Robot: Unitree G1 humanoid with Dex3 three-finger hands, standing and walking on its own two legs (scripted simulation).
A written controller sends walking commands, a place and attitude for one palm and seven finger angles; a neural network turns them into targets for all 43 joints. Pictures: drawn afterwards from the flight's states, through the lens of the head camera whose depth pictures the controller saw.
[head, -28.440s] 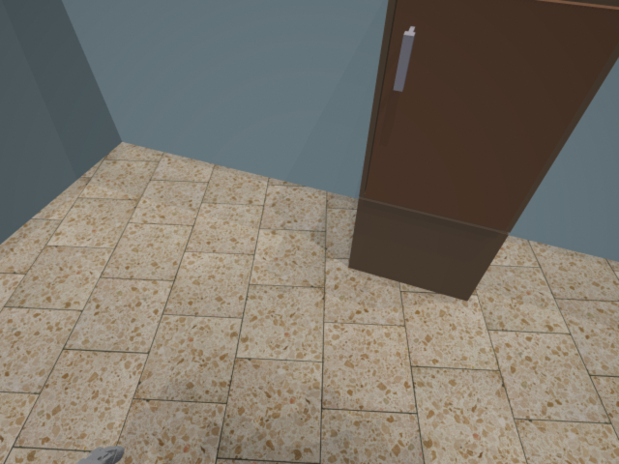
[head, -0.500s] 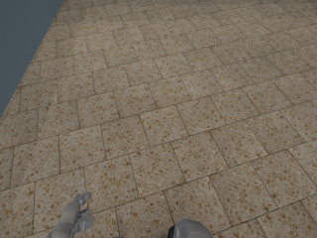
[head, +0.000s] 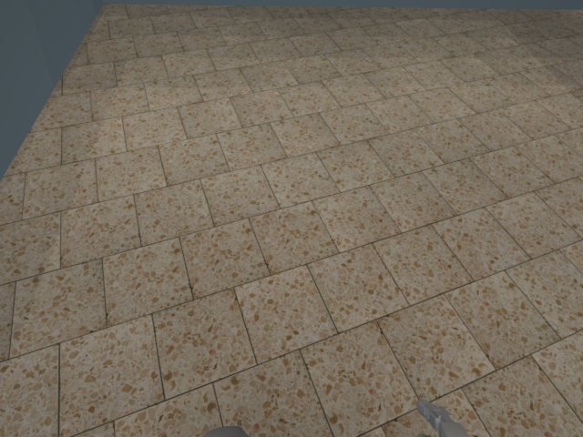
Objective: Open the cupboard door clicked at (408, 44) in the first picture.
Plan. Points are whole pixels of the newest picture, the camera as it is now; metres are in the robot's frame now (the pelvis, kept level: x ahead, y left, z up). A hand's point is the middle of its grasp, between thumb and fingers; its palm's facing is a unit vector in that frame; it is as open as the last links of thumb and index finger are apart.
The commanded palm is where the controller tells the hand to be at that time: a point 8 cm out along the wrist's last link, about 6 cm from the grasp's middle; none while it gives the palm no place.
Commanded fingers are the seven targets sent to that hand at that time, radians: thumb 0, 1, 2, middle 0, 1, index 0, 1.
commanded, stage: walk to a spot facing it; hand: left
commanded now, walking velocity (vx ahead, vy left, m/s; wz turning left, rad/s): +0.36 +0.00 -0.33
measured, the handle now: out of the picture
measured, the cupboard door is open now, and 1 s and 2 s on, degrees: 37 37 37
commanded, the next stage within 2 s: turn to face it in 0.24 s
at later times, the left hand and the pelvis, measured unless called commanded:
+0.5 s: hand (255, 287) +0.39 +0.10 -0.15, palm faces -0.15 -0.96 -0.22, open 7.3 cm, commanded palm none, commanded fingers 0.00 0.90 0.90 -0.20 -0.30 -0.20 -0.30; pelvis +0.25 -0.07 +0.01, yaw -6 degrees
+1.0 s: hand (237, 254) +0.46 +0.15 -0.16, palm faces +0.15 -0.96 -0.23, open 7.4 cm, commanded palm none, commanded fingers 0.00 0.90 0.90 -0.20 -0.30 -0.20 -0.30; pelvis +0.39 -0.06 +0.01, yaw +8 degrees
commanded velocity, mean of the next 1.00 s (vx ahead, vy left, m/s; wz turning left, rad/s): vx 0.09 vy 0.00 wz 0.29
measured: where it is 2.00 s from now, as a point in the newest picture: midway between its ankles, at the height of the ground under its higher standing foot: (335, 355)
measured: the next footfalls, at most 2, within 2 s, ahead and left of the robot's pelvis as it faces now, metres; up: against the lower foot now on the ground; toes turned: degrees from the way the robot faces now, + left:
right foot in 0.36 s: +0.31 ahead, -0.16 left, +0.00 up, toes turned -15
left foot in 0.76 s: +0.45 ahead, +0.04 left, +0.00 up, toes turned +10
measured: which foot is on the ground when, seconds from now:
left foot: down 0.00-0.36, up 0.38-0.74, down 0.76-1.00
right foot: up 0.00-0.34, down 0.36-0.76, up 0.78-1.00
